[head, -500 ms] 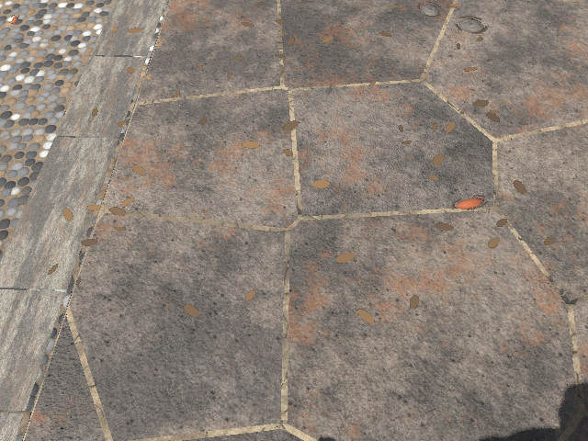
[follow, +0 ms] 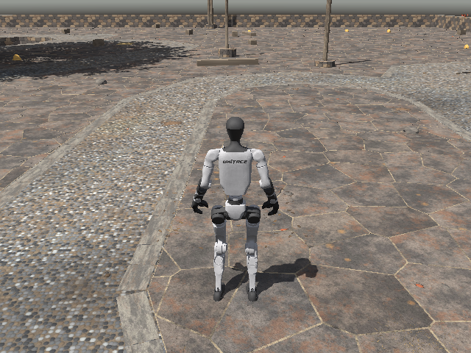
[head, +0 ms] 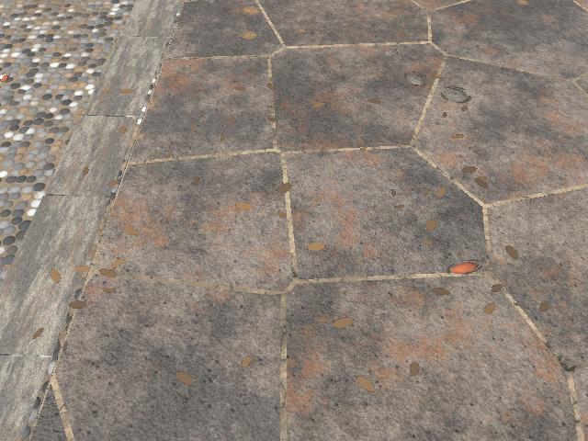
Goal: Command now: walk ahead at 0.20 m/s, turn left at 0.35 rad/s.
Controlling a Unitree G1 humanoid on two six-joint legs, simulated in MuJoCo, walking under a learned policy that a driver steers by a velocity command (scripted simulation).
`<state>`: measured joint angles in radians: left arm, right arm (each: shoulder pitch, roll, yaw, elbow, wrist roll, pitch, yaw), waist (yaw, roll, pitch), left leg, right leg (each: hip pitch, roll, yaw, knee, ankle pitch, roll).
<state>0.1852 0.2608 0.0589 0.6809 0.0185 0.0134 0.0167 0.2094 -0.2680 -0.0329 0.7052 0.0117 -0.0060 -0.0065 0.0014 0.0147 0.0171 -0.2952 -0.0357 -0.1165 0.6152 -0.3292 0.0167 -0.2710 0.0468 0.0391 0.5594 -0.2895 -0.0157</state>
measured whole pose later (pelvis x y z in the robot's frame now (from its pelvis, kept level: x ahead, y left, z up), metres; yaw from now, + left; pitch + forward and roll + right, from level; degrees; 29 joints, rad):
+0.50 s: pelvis +0.16 +0.12 +0.01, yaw +16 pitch +2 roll -2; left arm 0.20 0.31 0.06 0.70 0.00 -0.10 -0.01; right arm 0.34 -0.27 -0.03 0.65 0.00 -0.05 0.02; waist -0.02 -0.03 0.01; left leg -0.25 -0.06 -0.03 0.45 -0.24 0.08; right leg -0.58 -0.06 0.02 1.07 -0.24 0.01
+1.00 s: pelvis +0.46 +0.16 +0.00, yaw +6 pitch +2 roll -2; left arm 0.22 0.30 0.06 0.70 -0.01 -0.06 -0.03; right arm 0.29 -0.29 -0.02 0.70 0.00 -0.10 0.00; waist 0.00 0.01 0.04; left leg -0.43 0.02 -0.06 1.20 -0.37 -0.01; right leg -0.32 0.13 0.02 0.43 -0.14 -0.10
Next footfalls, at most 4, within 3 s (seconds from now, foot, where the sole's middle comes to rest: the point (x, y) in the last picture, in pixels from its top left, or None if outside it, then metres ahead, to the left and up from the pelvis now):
0.32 left None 0.17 0.19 -0.77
0.84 right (261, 421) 0.56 0.11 -0.77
1.26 left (178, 331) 0.79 0.32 -0.77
1.68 right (264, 375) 0.67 0.10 -0.77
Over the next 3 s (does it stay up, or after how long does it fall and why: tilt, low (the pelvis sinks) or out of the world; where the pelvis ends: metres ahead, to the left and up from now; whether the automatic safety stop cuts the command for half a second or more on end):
stays up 1.21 0.11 0.01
